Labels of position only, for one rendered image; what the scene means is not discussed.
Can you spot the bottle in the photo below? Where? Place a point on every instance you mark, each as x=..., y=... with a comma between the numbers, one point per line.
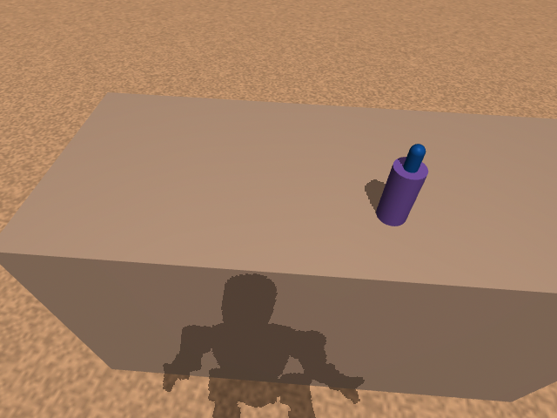
x=404, y=182

